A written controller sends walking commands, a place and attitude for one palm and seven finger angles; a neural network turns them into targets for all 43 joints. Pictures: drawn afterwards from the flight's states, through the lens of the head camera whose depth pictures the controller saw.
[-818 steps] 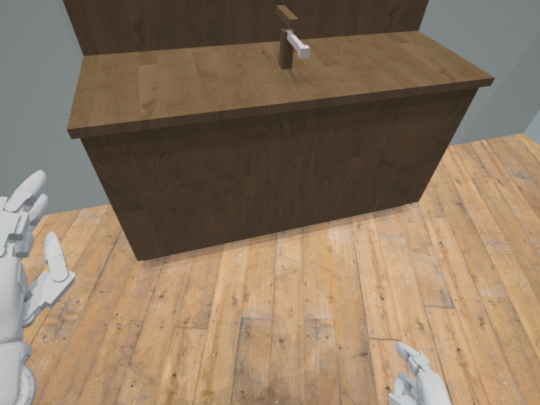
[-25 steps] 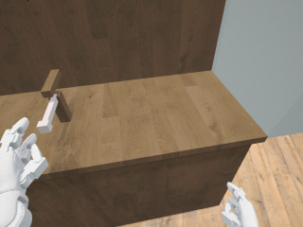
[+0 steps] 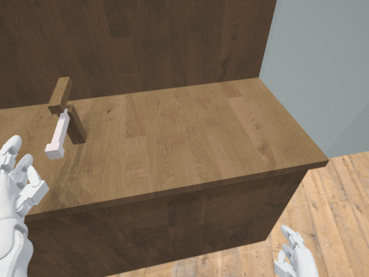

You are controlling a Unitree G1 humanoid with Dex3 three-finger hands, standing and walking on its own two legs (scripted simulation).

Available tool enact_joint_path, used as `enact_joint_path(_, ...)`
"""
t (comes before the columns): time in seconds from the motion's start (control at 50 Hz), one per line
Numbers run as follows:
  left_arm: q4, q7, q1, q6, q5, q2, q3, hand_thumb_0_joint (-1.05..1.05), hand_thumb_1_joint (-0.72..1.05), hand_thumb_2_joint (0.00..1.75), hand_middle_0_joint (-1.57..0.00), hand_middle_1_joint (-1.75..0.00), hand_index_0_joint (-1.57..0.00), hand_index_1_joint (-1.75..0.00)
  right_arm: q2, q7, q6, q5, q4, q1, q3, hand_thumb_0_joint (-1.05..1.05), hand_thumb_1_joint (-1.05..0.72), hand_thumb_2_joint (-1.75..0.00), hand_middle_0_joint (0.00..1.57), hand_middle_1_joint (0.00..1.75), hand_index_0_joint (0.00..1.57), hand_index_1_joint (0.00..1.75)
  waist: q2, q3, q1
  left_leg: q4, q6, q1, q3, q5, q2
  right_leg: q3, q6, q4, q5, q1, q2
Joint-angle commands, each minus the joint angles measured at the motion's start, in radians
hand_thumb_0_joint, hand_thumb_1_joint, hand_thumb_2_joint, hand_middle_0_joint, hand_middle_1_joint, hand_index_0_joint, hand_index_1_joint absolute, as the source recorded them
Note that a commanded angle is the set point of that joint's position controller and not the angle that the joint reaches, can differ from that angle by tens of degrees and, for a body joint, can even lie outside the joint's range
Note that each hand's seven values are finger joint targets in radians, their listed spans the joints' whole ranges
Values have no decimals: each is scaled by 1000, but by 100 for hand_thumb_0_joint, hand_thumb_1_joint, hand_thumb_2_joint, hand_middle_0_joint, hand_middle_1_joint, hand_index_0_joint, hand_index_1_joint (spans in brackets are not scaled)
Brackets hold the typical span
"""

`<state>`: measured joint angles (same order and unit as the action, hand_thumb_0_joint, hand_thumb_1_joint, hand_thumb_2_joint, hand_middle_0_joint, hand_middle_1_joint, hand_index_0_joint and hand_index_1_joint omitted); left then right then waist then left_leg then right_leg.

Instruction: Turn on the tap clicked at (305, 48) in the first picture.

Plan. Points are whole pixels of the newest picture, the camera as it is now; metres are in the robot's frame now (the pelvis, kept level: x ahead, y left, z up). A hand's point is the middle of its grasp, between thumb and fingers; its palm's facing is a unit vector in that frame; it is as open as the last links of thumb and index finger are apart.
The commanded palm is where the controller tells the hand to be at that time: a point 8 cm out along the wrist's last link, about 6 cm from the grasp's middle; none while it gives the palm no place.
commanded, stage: reach beside the lever's end, fingers flat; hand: left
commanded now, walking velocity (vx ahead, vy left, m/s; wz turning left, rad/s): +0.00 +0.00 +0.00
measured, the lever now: (55, 151) +0.33 +0.35 +0.10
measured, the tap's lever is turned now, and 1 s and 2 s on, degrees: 0 0 6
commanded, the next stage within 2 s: push the lever round in 1.44 s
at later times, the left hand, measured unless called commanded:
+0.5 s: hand (46, 172) +0.26 +0.31 +0.12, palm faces +0.55 -0.83 -0.10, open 7.6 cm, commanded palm +0.21 +0.35 +0.12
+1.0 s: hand (38, 160) +0.30 +0.36 +0.11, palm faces +0.57 -0.81 -0.11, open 7.8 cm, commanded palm +0.25 +0.39 +0.10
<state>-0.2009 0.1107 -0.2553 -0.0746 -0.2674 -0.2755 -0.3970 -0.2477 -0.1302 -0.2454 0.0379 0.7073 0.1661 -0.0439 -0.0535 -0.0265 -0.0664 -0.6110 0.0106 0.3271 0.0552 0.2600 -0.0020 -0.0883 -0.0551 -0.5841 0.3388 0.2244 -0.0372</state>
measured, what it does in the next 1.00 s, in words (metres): stands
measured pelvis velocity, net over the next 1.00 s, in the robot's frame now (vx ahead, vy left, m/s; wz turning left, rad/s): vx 0.00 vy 0.00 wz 0.00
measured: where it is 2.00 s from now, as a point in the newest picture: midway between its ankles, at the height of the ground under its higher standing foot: outside the picture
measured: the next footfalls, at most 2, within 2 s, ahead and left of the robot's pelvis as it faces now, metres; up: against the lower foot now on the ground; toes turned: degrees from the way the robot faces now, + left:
none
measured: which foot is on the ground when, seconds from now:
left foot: down 0.00-1.00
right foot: down 0.00-1.00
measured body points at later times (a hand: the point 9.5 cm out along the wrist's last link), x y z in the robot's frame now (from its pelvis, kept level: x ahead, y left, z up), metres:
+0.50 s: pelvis +0.00 +0.02 +0.00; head +0.00 +0.01 +0.45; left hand +0.22 +0.36 +0.13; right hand +0.20 -0.21 -0.08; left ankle +0.04 +0.13 -0.73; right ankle -0.01 -0.08 -0.73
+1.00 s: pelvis +0.00 +0.00 -0.01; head +0.01 +0.00 +0.44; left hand +0.26 +0.40 +0.12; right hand +0.15 -0.25 -0.10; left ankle +0.04 +0.13 -0.73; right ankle -0.01 -0.08 -0.73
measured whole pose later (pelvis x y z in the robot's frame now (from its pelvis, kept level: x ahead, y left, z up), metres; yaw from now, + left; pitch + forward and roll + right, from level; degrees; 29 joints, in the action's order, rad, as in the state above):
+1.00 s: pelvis +0.00 +0.00 -0.01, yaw +0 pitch +3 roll -1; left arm 0.39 -0.01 0.12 0.07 -0.23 -0.44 -0.56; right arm -0.27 -0.11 -0.18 0.03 0.72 0.22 -0.03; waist -0.04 -0.04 -0.01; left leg -0.67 0.01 0.46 0.06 0.27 0.00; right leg -0.09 -0.05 -0.63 0.35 0.35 -0.04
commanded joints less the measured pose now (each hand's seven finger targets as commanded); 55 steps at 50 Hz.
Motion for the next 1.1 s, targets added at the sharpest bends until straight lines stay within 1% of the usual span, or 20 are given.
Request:
enact_joint_path(0.0, -176, -7, 231, 75, 5, -216, -72, 0, 90, 90, -18, -25, -18, -25, -109, -15, -59, 0, -161, -153, 36, 0, -90, -90, 20, 30, 20, 30, -3, -102, 9, 86, -36, -110, 8, -54, -20, 56, 36, 142, -124, 85, 41)
enact_joint_path(0.02, -167, -4, 234, 72, 9, -243, -96, 0, 90, 90, -18, -25, -18, -25, -109, -14, -57, 3, -156, -152, 36, 0, -90, -90, 20, 30, 20, 30, -32, -113, 5, 88, -34, -115, 7, -65, -20, 56, 33, 140, -135, 76, 41)
enact_joint_path(0.06, -173, 2, 241, 66, 14, -216, -70, 0, 90, 90, -18, -25, -18, -25, -105, -11, -52, 0, -167, -154, 33, 0, -90, -90, 20, 30, 20, 30, -47, -138, 4, 94, -31, -125, 11, -70, -20, 48, 32, 129, -140, 71, 39)
enact_joint_path(0.08, -150, 6, 253, 63, 16, -221, -73, 0, 90, 90, -18, -24, -18, -24, -107, -10, -50, 1, -164, -148, 33, 0, -90, -90, 20, 30, 20, 30, -21, -125, 8, 95, -30, -120, 15, -69, -17, 45, 32, 130, -142, 75, 37)
enact_joint_path(0.12, -148, 16, 270, 62, 26, -240, -91, 0, 90, 90, -18, -24, -18, -24, -108, -7, -44, -1, -163, -150, 33, 0, -90, -90, 20, 30, 20, 30, -45, -138, 1, 102, -27, -127, 20, -84, -14, 40, 27, 122, -154, 64, 33)
enact_joint_path(0.16, -141, 22, 274, 66, 30, -198, -51, 0, 90, 90, -18, -23, -18, -23, -106, 0, -45, -3, -170, -144, 32, 0, -90, -90, 20, 30, 20, 30, -36, -133, 7, 109, -23, -129, 29, -76, -10, 32, 26, 114, -150, 76, 31)
enact_joint_path(0.22, -123, 30, 252, 73, 40, -220, -78, 0, 90, 90, -18, -22, -18, -22, -112, 7, -37, -6, -171, -139, 37, 0, -90, -90, 20, 30, 20, 30, -5, -152, 1, 105, -22, -130, 28, -115, -8, 28, 23, 107, -180, 60, 26)
enact_joint_path(0.26, -129, 31, 241, 75, 42, -193, -52, 0, 90, 90, -17, -22, -17, -22, -110, 13, -33, -8, -179, -130, 38, 0, -90, -90, 20, 30, 20, 30, -18, -162, 2, 102, -17, -137, 26, -136, -6, 26, 23, 99, -196, 62, 27)
enact_joint_path(0.36, -85, 31, 291, 69, 44, -235, -85, 0, 90, 90, -17, -21, -17, -21, -114, 11, -10, -6, -175, -126, 39, 0, -90, -90, 20, 30, 20, 30, -3, -127, 11, 102, -18, -112, 23, -122, -6, 28, 24, 106, -182, 73, 26)
enact_joint_path(0.44, -70, 32, 344, 98, 52, -271, -116, 0, 90, 90, -17, -20, -17, -20, -113, 11, -5, -11, -163, -119, 40, 0, -90, -90, 20, 30, 20, 30, -45, -145, 17, 93, -19, -122, 24, -130, -10, 31, 21, 100, -183, 76, 24)
enact_joint_path(0.5, -34, 13, 355, 121, 45, -280, -124, 0, 90, 90, -16, -19, -16, -19, -118, 12, -2, -13, -157, -107, 44, 0, -90, -90, 20, 30, 20, 30, -44, -177, 22, 76, -22, -121, 19, -144, -14, 34, 22, 93, -203, 76, 22)
enact_joint_path(0.52, -12, 7, 369, 126, 48, -307, -145, 0, 90, 90, -16, -19, -16, -19, -118, 10, 1, -10, -151, -108, 42, 0, -90, -90, 20, 30, 20, 30, -54, -163, 22, 75, -23, -115, 21, -145, -13, 35, 20, 92, -204, 78, 21)
enact_joint_path(0.56, 33, -14, 392, 132, 40, -281, -120, 0, 90, 90, -16, -18, -16, -18, -121, 9, 1, -8, -150, -100, 44, 0, -90, -90, 20, 30, 20, 30, -44, -154, 30, 72, -25, -106, 21, -126, -15, 35, 22, 93, -197, 89, 21)
enact_joint_path(0.64, 106, -48, 443, 139, 31, -304, -127, 0, 90, 90, -16, -17, -16, -17, -130, 3, -1, -1, -144, -88, 46, 0, -90, -90, 20, 30, 20, 30, -41, -154, 36, 68, -31, -94, 20, -106, -20, 40, 23, 97, -189, 98, 21)
enact_joint_path(0.72, 201, -65, 476, 138, 29, -388, -190, 0, 90, 90, -15, -16, -15, -16, -140, 0, 5, 2, -137, -72, 47, 0, -90, -90, 20, 30, 20, 30, -27, -148, 31, 61, -35, -54, 19, -88, -24, 48, 27, 101, -181, 99, 23)
enact_joint_path(0.74, 214, -68, 514, 145, 29, -397, -191, 0, 90, 90, -15, -16, -15, -16, -142, -1, 9, 1, -135, -65, 49, 0, -90, -90, 20, 30, 20, 30, -9, -161, 43, 56, -38, -52, 18, -88, -25, 49, 30, 98, -185, 100, 23)
enact_joint_path(0.86, 303, -83, 617, 209, 43, -460, -221, 0, 90, 90, -15, -15, -15, -15, -148, 5, 12, -3, -127, -31, 53, 0, -90, -90, 20, 30, 20, 30, -50, -198, 53, 25, -43, -31, 14, -86, -28, 61, 32, 79, -186, 115, 22)
enact_joint_path(0.96, 410, -133, 599, 229, 39, -519, -262, 0, 90, 90, -15, -15, -15, -15, -161, 10, 22, 0, -128, 5, 61, 0, -90, -90, 20, 30, 20, 30, -45, -237, 46, 0, -48, -2, 3, -123, -28, 69, 36, 63, -246, 93, 23)
enact_joint_path(1.02, 450, -160, 611, 231, 36, -532, -267, 0, 90, 90, -15, -15, -15, -15, -164, 11, 26, 5, -128, 17, 63, 0, -90, -90, 20, 30, 20, 30, -70, -225, 49, -4, -49, 5, 3, -122, -25, 68, 36, 63, -242, 111, 22)
enact_joint_path(1.08, 444, -173, 584, 241, 24, -485, -232, 0, 90, 90, -15, -15, -15, -15, -167, 16, 23, 7, -146, 25, 68, 0, -90, -90, 20, 30, 20, 30, -45, -230, 46, -3, -51, 4, 8, -115, -23, 65, 36, 64, -228, 121, 18)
